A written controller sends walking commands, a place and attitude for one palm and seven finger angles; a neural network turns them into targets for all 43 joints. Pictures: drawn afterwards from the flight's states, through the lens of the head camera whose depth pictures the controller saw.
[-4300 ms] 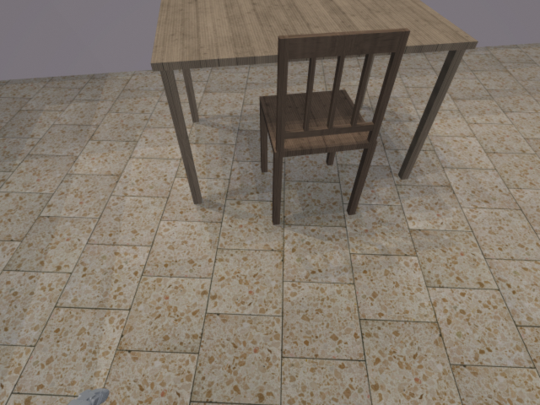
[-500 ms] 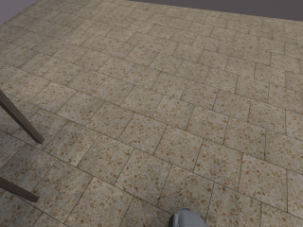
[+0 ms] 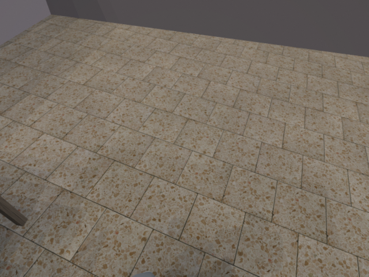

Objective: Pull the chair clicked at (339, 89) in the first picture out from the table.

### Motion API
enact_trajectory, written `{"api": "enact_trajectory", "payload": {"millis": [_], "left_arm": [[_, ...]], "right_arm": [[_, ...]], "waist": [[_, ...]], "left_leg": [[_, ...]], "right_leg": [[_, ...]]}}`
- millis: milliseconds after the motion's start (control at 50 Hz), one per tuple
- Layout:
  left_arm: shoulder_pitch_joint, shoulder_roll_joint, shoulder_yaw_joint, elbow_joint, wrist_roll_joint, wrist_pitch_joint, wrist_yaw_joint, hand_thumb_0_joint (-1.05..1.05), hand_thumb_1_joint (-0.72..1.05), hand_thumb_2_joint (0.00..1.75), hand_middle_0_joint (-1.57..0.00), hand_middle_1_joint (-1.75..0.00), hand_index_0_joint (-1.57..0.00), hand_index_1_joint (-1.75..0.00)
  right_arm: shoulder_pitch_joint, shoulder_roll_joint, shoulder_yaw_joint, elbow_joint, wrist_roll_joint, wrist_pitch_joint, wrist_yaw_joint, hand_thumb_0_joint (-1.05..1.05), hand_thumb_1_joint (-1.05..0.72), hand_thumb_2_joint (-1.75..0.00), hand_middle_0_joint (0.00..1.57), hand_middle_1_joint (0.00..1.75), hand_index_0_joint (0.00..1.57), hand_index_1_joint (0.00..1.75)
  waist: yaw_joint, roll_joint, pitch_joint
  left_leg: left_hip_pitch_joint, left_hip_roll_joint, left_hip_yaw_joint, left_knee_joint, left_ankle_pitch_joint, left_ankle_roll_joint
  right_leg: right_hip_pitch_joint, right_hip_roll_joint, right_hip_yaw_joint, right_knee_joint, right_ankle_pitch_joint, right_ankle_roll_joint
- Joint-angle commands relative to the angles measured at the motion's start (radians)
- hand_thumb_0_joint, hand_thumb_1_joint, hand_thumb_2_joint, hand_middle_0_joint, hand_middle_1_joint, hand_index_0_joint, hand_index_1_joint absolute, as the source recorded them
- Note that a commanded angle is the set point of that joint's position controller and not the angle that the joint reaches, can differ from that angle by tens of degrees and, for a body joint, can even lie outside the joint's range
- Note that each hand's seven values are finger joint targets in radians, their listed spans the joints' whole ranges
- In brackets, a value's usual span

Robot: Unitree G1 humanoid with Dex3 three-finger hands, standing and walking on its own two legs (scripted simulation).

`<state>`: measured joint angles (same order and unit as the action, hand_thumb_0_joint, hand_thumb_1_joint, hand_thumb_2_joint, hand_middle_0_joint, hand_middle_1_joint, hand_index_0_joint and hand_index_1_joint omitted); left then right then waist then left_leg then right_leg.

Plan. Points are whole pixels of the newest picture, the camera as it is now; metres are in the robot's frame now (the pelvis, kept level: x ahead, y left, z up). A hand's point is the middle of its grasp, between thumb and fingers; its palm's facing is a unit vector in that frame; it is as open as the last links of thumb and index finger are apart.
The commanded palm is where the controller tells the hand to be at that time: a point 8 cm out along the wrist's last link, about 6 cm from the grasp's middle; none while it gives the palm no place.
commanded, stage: turn to face it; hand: left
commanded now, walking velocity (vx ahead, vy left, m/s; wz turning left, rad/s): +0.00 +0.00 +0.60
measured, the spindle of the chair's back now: out of the picture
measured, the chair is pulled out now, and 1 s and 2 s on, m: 0.00 0.00 0.00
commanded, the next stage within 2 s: none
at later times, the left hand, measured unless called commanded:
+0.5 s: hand out of the picture +0.12 +0.23 -0.15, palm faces +0.26 -0.93 -0.25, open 7.4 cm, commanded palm none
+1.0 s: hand out of the picture -0.03 +0.16 -0.16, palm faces +0.56 -0.78 -0.27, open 7.4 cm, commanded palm none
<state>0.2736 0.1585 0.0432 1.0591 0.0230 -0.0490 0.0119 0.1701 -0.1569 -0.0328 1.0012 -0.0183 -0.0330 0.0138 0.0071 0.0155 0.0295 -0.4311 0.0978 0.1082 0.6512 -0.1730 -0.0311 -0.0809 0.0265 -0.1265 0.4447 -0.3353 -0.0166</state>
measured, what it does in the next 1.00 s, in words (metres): steps on the spot, turning left: left foot, then right foot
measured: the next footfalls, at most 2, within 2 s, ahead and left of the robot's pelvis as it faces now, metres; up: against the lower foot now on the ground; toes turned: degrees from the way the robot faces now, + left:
left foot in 0.02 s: +0.14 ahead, +0.10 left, +0.00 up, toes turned +8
right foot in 0.62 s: +0.13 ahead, -0.13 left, +0.00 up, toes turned +19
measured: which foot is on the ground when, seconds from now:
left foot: up 0.00-0.00, down 0.02-0.62, up 0.64-1.00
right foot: down 0.00-0.04, up 0.06-0.60, down 0.62-1.00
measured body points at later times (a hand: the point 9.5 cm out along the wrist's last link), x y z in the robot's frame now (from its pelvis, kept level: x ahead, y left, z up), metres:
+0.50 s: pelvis +0.06 +0.01 +0.01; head +0.09 +0.02 +0.46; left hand +0.11 +0.28 -0.13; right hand +0.15 -0.23 -0.14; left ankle +0.10 +0.09 -0.73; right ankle +0.09 -0.15 -0.69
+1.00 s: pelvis +0.05 -0.03 +0.00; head +0.10 -0.01 +0.45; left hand -0.05 +0.20 -0.13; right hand +0.29 -0.19 -0.14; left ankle -0.03 +0.09 -0.70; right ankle +0.09 -0.14 -0.73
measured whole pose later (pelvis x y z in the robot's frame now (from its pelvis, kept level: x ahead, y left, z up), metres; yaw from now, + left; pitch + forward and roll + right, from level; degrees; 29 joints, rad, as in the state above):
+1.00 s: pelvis +0.05 -0.03 +0.00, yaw +34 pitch -1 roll +2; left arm 0.26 0.20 0.04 0.90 0.03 0.02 0.02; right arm 0.11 -0.28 -0.08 0.92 -0.01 0.08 0.03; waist 0.02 -0.01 0.11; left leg -0.37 0.03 0.06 0.81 -0.43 -0.06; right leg -0.20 -0.16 -0.22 0.56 -0.34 0.02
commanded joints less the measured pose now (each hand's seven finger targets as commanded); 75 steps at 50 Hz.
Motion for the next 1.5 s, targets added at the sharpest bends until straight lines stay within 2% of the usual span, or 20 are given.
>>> {"api": "enact_trajectory", "payload": {"millis": [0,20,100,420,540,560,600,700,920,1000,1020,1040,1060,1160,1280,1400,1420,1440,1460,1480], "left_arm": [[0.097,0.091,0.025,-0.045,-0.02,0.007,0.019,0.0,0.9,0.9,-0.2,-0.3,-0.2,-0.3],[0.097,0.082,0.017,-0.062,-0.019,0.012,0.021,0.0,0.9,0.9,-0.2,-0.3,-0.2,-0.3],[-0.02,0.097,0.038,-0.077,-0.004,0.034,0.008,0.0,0.9,0.9,-0.2,-0.3,-0.2,-0.3],[-0.131,0.118,0.057,-0.204,-0.009,0.074,0.014,0.0,0.9,0.9,-0.2,-0.3,-0.2,-0.3],[-0.034,0.141,0.056,-0.215,-0.021,0.064,0.023,0.0,0.9,0.9,-0.2,-0.3,-0.2,-0.3],[0.007,0.164,0.062,-0.209,-0.019,0.06,0.027,0.0,0.9,0.9,-0.2,-0.3,-0.2,-0.3],[-0.027,0.308,0.074,-0.245,0.003,0.054,0.031,0.0,0.9,0.9,-0.2,-0.3,-0.2,-0.3],[-0.147,0.188,0.041,-0.274,-0.003,0.033,0.026,0.0,0.9,0.9,-0.2,-0.3,-0.2,-0.3],[0.033,0.278,0.062,-0.213,0.008,0.051,0.018,0.0,0.9,0.9,-0.2,-0.3,-0.2,-0.3],[0.013,0.285,0.072,-0.204,-0.004,0.06,0.012,0.0,0.9,0.9,-0.2,-0.3,-0.2,-0.3],[0.02,0.25,0.068,-0.227,-0.012,0.062,0.005,0.0,0.9,0.9,-0.2,-0.3,-0.2,-0.3],[-0.025,0.182,0.045,-0.277,-0.014,0.062,-0.002,0.0,0.9,0.9,-0.2,-0.3,-0.2,-0.3],[-0.078,0.205,0.046,-0.291,-0.004,0.075,0.008,0.0,0.9,0.9,-0.2,-0.3,-0.2,-0.3],[-0.061,0.194,0.056,-0.231,-0.008,0.083,-0.004,0.0,0.9,0.9,-0.2,-0.3,-0.2,-0.3],[-0.106,0.183,0.049,-0.265,-0.011,0.08,0.001,0.0,0.9,0.9,-0.2,-0.3,-0.2,-0.3],[-0.014,0.182,0.049,-0.266,-0.019,0.056,0.011,0.0,0.9,0.9,-0.2,-0.3,-0.2,-0.3],[0.026,0.214,0.056,-0.263,-0.014,0.045,0.015,0.0,0.9,0.9,-0.2,-0.3,-0.2,-0.3],[0.039,0.314,0.075,-0.262,0.004,0.035,0.024,0.0,0.9,0.9,-0.2,-0.3,-0.2,-0.3],[0.03,0.346,0.069,-0.278,0.001,0.044,0.021,0.0,0.9,0.9,-0.2,-0.3,-0.2,-0.3],[0.001,0.308,0.074,-0.28,-0.003,0.042,0.028,0.0,0.9,0.9,-0.2,-0.3,-0.2,-0.3]], "right_arm": [[0.244,-0.206,-0.043,0.011,-0.013,-0.013,-0.016,0.0,-0.9,-0.9,0.2,0.3,0.2,0.3],[0.268,-0.239,-0.045,0.013,-0.006,0.001,-0.026,0.0,-0.9,-0.9,0.2,0.3,0.2,0.3],[0.096,-0.166,-0.038,-0.041,-0.004,0.01,-0.039,0.0,-0.9,-0.9,0.2,0.3,0.2,0.3],[0.11,-0.235,-0.09,-0.092,-0.007,0.044,-0.028,0.0,-0.9,-0.9,0.2,0.3,0.2,0.3],[0.048,-0.25,-0.101,-0.132,-0.003,0.058,-0.02,0.0,-0.9,-0.9,0.2,0.3,0.2,0.3],[0.035,-0.227,-0.1,-0.143,0.004,0.061,-0.016,0.0,-0.9,-0.9,0.2,0.3,0.2,0.3],[0.047,-0.148,-0.091,-0.185,0.002,0.058,-0.012,0.0,-0.9,-0.9,0.2,0.3,0.2,0.3],[0.061,-0.161,-0.087,-0.134,-0.004,0.085,0.011,0.0,-0.9,-0.9,0.2,0.3,0.2,0.3],[-0.134,-0.154,-0.049,-0.19,0.007,0.08,0.018,0.0,-0.9,-0.9,0.2,0.3,0.2,0.3],[-0.02,-0.206,-0.059,-0.175,0.004,0.059,0.012,0.0,-0.9,-0.9,0.2,0.3,0.2,0.3],[0.051,-0.303,-0.084,-0.164,-0.004,0.049,0.007,0.0,-0.9,-0.9,0.2,0.3,0.2,0.3],[0.121,-0.411,-0.111,-0.152,0.003,0.048,0.002,0.0,-0.9,-0.9,0.2,0.3,0.2,0.3],[0.158,-0.392,-0.105,-0.126,0.009,0.054,-0.002,0.0,-0.9,-0.9,0.2,0.3,0.2,0.3],[-0.06,-0.289,-0.073,-0.186,-0.002,0.046,-0.019,0.0,-0.9,-0.9,0.2,0.3,0.2,0.3],[-0.013,-0.297,-0.083,-0.174,-0.004,0.052,-0.016,0.0,-0.9,-0.9,0.2,0.3,0.2,0.3],[-0.051,-0.281,-0.092,-0.192,0.0,0.06,-0.013,0.0,-0.9,-0.9,0.2,0.3,0.2,0.3],[-0.045,-0.251,-0.088,-0.197,0.007,0.058,-0.01,0.0,-0.9,-0.9,0.2,0.3,0.2,0.3],[-0.013,-0.176,-0.077,-0.213,0.016,0.056,-0.005,0.0,-0.9,-0.9,0.2,0.3,0.2,0.3],[-0.017,-0.189,-0.083,-0.228,0.003,0.059,-0.006,0.0,-0.9,-0.9,0.2,0.3,0.2,0.3],[-0.028,-0.208,-0.09,-0.218,-0.001,0.073,-0.006,0.0,-0.9,-0.9,0.2,0.3,0.2,0.3]], "waist": [[-0.056,0.223,-0.11],[-0.056,0.307,-0.135],[-0.014,0.08,-0.039],[-0.047,0.113,-0.077],[0.002,0.121,-0.113],[0.024,0.084,-0.116],[0.021,-0.322,-0.048],[-0.051,-0.161,0.015],[0.051,-0.26,-0.05],[-0.014,-0.199,-0.118],[-0.055,0.025,-0.187],[-0.097,0.305,-0.201],[-0.107,0.177,-0.19],[-0.015,0.15,-0.023],[-0.038,0.134,-0.052],[0.02,0.12,-0.088],[0.039,0.038,-0.11],[0.039,-0.257,-0.124],[0.039,-0.276,-0.111],[0.035,-0.311,-0.102]], "left_leg": [[0.432,0.203,-0.292,-0.185,0.599,0.134],[0.434,0.329,-0.473,-0.285,0.646,0.238],[0.229,0.207,-0.371,-0.362,0.276,0.206],[0.232,0.117,-0.504,-0.354,0.077,0.217],[0.119,0.044,-0.538,-0.277,0.125,0.164],[0.01,0.003,-0.506,-0.228,0.025,0.118],[-0.263,-0.197,-0.17,0.231,-0.377,-0.018],[-0.176,-0.08,-0.132,0.567,-0.193,-0.043],[-0.024,-0.082,-0.008,0.151,-0.274,-0.039],[0.261,-0.085,0.008,-0.22,-0.041,0.0],[0.491,0.081,-0.191,-0.265,0.208,0.074],[0.586,0.34,-0.499,-0.253,0.682,0.226],[0.515,0.345,-0.433,-0.235,0.611,0.268],[0.236,0.133,-0.293,-0.297,0.328,0.179],[0.262,0.126,-0.401,-0.292,0.267,0.207],[0.13,0.058,-0.449,-0.17,0.295,0.158],[0.056,0.005,-0.414,-0.082,0.185,0.108],[-0.139,-0.145,-0.232,0.148,-0.163,0.018],[-0.161,-0.166,-0.181,0.359,-0.438,-0.006],[-0.151,-0.127,-0.22,0.493,-0.425,0.0]], "right_leg": [[-0.267,-0.103,-0.038,0.359,0.101,0.037],[-0.339,-0.037,0.001,0.599,-0.333,0.061],[-0.434,-0.121,0.127,0.731,-0.118,0.07],[-0.399,-0.07,0.14,0.444,-0.087,0.099],[-0.123,-0.023,0.127,0.094,0.016,0.07],[0.017,-0.063,0.153,-0.065,0.077,0.053],[0.028,-0.519,0.546,-0.258,0.018,-0.123],[-0.105,-0.335,0.172,-0.111,0.454,-0.093],[0.047,-0.379,0.061,-0.01,0.648,-0.094],[-0.044,-0.364,-0.027,0.202,0.593,-0.007],[-0.264,-0.293,-0.071,0.411,0.338,0.058],[-0.527,-0.171,-0.041,0.623,-0.33,0.122],[-0.523,-0.177,0.062,0.699,-0.331,0.106],[-0.445,-0.153,0.099,0.671,-0.089,0.116],[-0.397,-0.1,0.108,0.482,-0.104,0.113],[-0.11,-0.05,0.092,0.092,0.057,0.092],[0.009,-0.114,0.145,-0.062,0.137,0.078],[0.137,-0.387,0.42,-0.158,0.223,-0.016],[0.03,-0.536,0.487,-0.158,0.303,-0.122],[-0.043,-0.514,0.465,-0.163,0.285,-0.136]]}}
